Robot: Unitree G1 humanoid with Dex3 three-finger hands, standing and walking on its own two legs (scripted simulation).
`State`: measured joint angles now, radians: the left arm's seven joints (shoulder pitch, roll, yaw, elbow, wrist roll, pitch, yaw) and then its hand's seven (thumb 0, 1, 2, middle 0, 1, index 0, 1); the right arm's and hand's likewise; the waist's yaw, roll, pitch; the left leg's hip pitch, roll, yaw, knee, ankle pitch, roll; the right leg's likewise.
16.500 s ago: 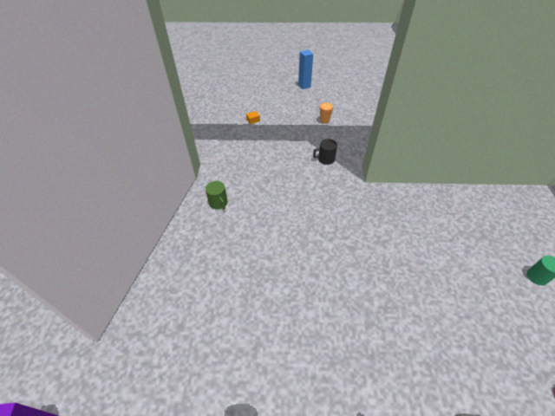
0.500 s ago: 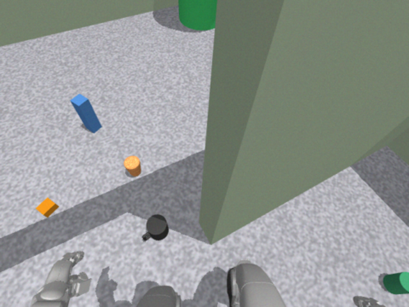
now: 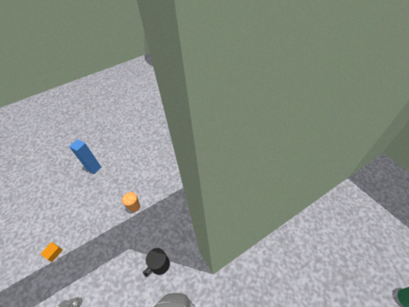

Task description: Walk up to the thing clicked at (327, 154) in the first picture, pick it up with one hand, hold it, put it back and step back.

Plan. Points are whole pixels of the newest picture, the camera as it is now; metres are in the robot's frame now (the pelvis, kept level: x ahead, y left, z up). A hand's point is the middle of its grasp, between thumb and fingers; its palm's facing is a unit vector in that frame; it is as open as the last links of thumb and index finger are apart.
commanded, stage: walk up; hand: left
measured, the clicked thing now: (155, 264) +0.37 +0.29 -0.72
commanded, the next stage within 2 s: stand in 1.20 s
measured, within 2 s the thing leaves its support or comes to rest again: neither
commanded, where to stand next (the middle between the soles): +0.07 +0.03 m, yaw +2 degrees
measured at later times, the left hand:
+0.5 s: hand out of the picture +0.06 +0.29 -0.17, palm faces +0.01 -0.91 -0.42, open 7.4 cm
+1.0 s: hand out of the picture +0.04 +0.29 -0.16, palm faces +0.04 -0.92 -0.38, open 7.4 cm
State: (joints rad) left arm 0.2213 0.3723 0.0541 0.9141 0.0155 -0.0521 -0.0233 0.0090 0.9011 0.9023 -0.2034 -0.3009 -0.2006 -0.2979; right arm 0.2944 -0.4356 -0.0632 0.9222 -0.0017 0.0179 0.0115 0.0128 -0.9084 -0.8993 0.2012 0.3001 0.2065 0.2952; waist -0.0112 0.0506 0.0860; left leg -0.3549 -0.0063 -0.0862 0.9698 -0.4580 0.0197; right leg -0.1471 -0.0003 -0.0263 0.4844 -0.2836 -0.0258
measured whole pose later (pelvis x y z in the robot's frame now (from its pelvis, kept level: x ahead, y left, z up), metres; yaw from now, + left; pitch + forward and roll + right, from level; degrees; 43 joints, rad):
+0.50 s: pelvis -0.01 +0.01 -0.03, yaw +1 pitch -2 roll +0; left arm 0.17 0.38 0.04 0.92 -0.01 -0.01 0.03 0.01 0.90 0.90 -0.20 -0.30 -0.20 -0.30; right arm 0.07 -0.38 -0.05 0.80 -0.03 0.06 0.02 0.01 -0.91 -0.90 0.20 0.30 0.21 0.30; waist 0.01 0.02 0.17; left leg -0.44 0.00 0.01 0.68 -0.20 0.02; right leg -0.27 0.00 -0.01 0.74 -0.47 -0.02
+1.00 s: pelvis -0.02 +0.01 -0.01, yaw +4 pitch -3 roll +1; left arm 0.22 0.41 0.06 0.94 0.01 0.00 -0.02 0.01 0.90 0.90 -0.20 -0.30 -0.20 -0.30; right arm 0.25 -0.38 -0.03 0.93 -0.02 -0.03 0.01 0.01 -0.90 -0.90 0.21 0.30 0.21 0.30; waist -0.01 -0.02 0.08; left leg -0.24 0.00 -0.04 0.59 -0.31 -0.02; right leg -0.33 -0.04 0.02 0.71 -0.40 -0.02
